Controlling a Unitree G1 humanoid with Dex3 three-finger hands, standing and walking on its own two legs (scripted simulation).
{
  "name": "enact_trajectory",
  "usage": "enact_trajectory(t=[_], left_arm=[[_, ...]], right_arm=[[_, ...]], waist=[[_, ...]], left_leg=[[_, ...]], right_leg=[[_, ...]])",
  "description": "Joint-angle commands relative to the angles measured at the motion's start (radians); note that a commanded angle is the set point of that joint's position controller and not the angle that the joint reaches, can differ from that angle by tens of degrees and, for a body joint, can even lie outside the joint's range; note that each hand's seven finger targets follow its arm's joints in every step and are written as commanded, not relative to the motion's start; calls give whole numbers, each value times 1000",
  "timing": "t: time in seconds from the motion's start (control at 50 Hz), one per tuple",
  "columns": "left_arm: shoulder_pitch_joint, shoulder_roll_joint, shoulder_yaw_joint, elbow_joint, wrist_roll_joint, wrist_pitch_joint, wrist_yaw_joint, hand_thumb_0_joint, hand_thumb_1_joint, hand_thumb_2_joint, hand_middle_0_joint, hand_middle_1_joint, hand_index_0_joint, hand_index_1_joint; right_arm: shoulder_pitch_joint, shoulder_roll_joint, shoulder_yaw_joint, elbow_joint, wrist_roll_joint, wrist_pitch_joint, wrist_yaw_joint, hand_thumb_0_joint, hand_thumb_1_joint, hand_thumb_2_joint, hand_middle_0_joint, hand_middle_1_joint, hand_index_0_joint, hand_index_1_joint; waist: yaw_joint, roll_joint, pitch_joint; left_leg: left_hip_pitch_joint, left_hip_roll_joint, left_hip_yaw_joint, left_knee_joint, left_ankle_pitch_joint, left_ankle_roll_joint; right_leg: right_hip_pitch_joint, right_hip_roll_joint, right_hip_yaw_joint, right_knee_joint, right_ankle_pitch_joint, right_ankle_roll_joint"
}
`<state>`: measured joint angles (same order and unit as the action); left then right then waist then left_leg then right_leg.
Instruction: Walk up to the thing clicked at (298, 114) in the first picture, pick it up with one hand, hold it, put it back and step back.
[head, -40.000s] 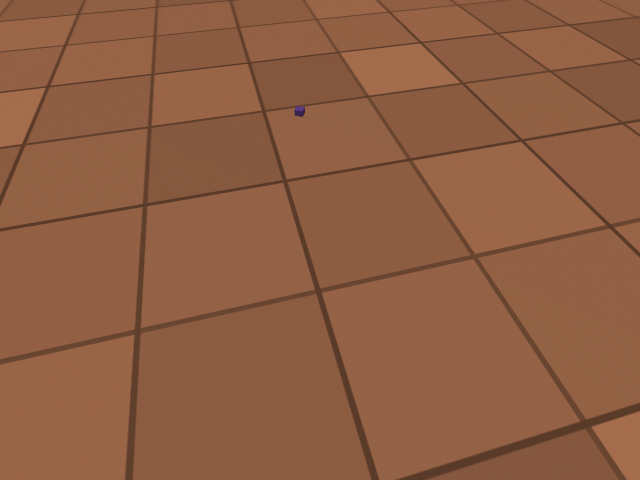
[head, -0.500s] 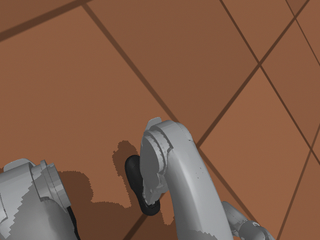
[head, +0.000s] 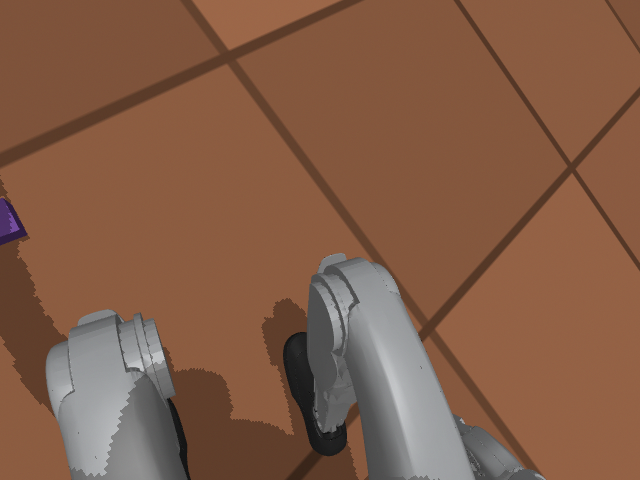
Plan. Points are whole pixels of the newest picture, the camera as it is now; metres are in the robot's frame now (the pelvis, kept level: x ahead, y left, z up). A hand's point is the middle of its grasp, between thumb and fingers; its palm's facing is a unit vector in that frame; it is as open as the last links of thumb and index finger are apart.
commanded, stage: withdraw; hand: left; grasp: from above
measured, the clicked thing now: out of the picture +0.45 +0.33 -0.29
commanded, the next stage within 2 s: home in 0.56 s
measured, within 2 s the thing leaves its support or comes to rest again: neither
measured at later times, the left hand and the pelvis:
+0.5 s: hand out of the picture +0.40 +0.33 -0.13, palm faces -0.45 -0.10 -0.89, open 12.9 cm; pelvis -0.02 -0.01 +0.02, yaw +6 degrees
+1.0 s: hand out of the picture +0.42 +0.34 -0.06, palm faces -0.31 -0.30 -0.90, open 10.8 cm; pelvis +0.00 +0.00 +0.07, yaw +6 degrees
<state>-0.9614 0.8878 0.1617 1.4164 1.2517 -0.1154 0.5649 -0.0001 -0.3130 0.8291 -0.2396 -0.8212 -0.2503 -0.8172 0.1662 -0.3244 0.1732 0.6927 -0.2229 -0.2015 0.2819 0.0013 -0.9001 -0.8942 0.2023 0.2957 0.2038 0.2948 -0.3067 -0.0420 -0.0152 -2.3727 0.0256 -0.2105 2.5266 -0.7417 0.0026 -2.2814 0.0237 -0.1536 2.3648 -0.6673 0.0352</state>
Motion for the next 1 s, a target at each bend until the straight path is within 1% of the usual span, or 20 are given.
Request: enact_trajectory(t=[0.0,0.06,0.12,0.16,0.2,0.22,0.26,0.3,0.36,0.4,0.46,0.54,0.62,0.64,0.66,0.68,0.74,0.84,0.9,0.98], left_arm=[[-275,136,-60,-191,-111,99,-102,0,-380,885,-183,-858,-182,-858],[-253,47,-134,-201,-163,114,-251,0,-357,872,-216,-840,-211,-845],[-187,5,-180,-200,-184,83,-402,0,-363,883,-223,-845,-214,-855],[-170,32,-171,-258,-192,48,-474,0,-335,869,-235,-837,-229,-844],[-193,55,-149,-303,-194,-2,-506,0,-295,838,-273,-800,-266,-808],[-194,98,-121,-315,-186,-33,-507,0,-276,824,-289,-786,-282,-793],[-215,135,-80,-322,-178,-107,-490,0,-287,830,-284,-783,-276,-793],[-227,172,-41,-324,-138,-180,-432,0,-292,832,-274,-792,-269,-798],[-302,202,-29,-290,-37,-247,-311,0,-309,842,-245,-810,-244,-810],[-344,165,-59,-216,10,-255,-233,0,-323,848,-226,-821,-228,-818],[-431,153,-75,-119,52,-243,-136,0,-322,845,-224,-827,-230,-821],[-519,221,-51,-66,90,-185,-51,0,-274,801,-277,-771,-280,-767],[-577,197,-64,-21,75,-111,-36,0,-252,776,-301,-755,-306,-749],[-557,185,-72,7,69,-94,-43,0,-182,856,-271,-743,-242,-770],[-548,184,-72,2,55,-80,-53,0,-262,792,-263,-813,-280,-794],[-524,192,-65,17,47,-65,-65,0,-228,872,-258,-733,-231,-734],[-382,198,-33,-84,-19,-18,-114,0,-159,951,-253,-678,-227,-701],[-214,179,25,-353,-202,45,-243,0,241,864,-215,-470,-203,-481],[-90,106,26,-581,-321,77,-335,0,457,868,-209,-413,-200,-421],[154,-42,0,-754,-499,110,-438,0,757,838,-189,-283,-189,-283]], right_arm=[[185,-277,-149,4,70,54,1,0,-896,-900,200,300,200,300],[220,-274,-167,-1,101,97,-22,0,-899,-901,200,300,200,300],[215,-276,-183,-22,125,133,-59,0,-901,-903,200,300,200,300],[215,-271,-183,-43,129,151,-90,0,-898,-901,200,300,200,300],[214,-252,-176,-57,129,167,-118,0,-896,-900,200,300,200,300],[203,-251,-174,-60,128,172,-134,0,-896,-900,200,300,200,300],[189,-238,-157,-68,124,176,-157,0,-898,-901,200,300,200,300],[166,-219,-139,-60,115,177,-168,0,-895,-899,200,300,200,300],[138,-213,-123,-44,96,185,-171,0,-890,-896,200,300,200,300],[129,-204,-120,-36,89,192,-165,0,-890,-895,200,300,200,300],[134,-230,-124,-14,66,181,-171,0,-890,-894,200,300,200,300],[146,-253,-133,17,47,161,-174,0,-895,-896,200,300,200,300],[164,-252,-135,40,42,134,-169,0,-898,-896,200,300,200,300],[176,-249,-133,46,44,127,-165,0,-881,-894,199,299,199,299],[183,-247,-133,42,45,122,-161,0,-889,-891,200,299,200,299],[201,-249,-132,44,46,114,-157,0,-883,-894,199,299,199,299],[230,-241,-148,22,64,113,-146,0,-884,-894,199,299,199,299],[271,-228,-214,-14,118,140,-120,0,-892,-897,199,299,199,299],[266,-213,-241,-52,152,167,-121,0,-895,-898,200,300,199,299],[241,-177,-244,-82,182,186,-149,0,-900,-900,200,300,200,300]], waist=[[22,500,-704],[-1,347,-630],[7,220,-533],[27,161,-517],[33,115,-549],[56,106,-562],[66,93,-566],[82,139,-588],[81,257,-637],[56,309,-630],[12,361,-587],[12,450,-648],[-11,484,-685],[-20,476,-663],[-16,459,-664],[-23,428,-660],[61,467,-817],[147,459,-988],[163,406,-1002],[157,189,-846]], left_leg=[[577,-1,130,-360,315,10],[519,-9,129,-389,260,29],[448,-29,129,-425,196,33],[430,-39,144,-426,189,33],[421,-42,159,-407,199,35],[420,-45,168,-392,202,35],[373,-51,178,-363,169,37],[396,-47,185,-357,154,33],[469,-45,182,-352,161,25],[493,-42,174,-362,134,22],[538,-41,153,-392,85,15],[598,-36,146,-400,97,6],[622,-33,140,-389,120,8],[605,-33,145,-380,130,11],[586,-33,149,-376,140,15],[575,-34,150,-367,153,20],[663,-36,163,-397,286,16],[780,-33,174,-473,419,14],[810,-27,169,-524,440,20],[689,-31,174,-593,357,45]], right_leg=[[358,54,-38,-251,304,-73],[412,49,-19,-311,261,-69],[443,36,-7,-365,186,-82],[481,27,9,-390,158,-87],[530,23,24,-401,164,-80],[533,19,35,-405,161,-81],[535,17,52,-412,111,-78],[512,18,54,-393,85,-76],[444,25,48,-342,95,-80],[382,31,46,-315,73,-81],[279,25,-2,-303,40,-81],[247,13,-21,-256,80,-79],[208,8,-27,-234,120,-77],[209,7,-27,-235,130,-76],[218,8,-24,-244,139,-75],[233,5,-24,-251,153,-71],[365,2,-14,-260,256,-74],[529,3,14,-323,340,-73],[584,6,33,-386,348,-72],[700,13,59,-512,334,-61]])
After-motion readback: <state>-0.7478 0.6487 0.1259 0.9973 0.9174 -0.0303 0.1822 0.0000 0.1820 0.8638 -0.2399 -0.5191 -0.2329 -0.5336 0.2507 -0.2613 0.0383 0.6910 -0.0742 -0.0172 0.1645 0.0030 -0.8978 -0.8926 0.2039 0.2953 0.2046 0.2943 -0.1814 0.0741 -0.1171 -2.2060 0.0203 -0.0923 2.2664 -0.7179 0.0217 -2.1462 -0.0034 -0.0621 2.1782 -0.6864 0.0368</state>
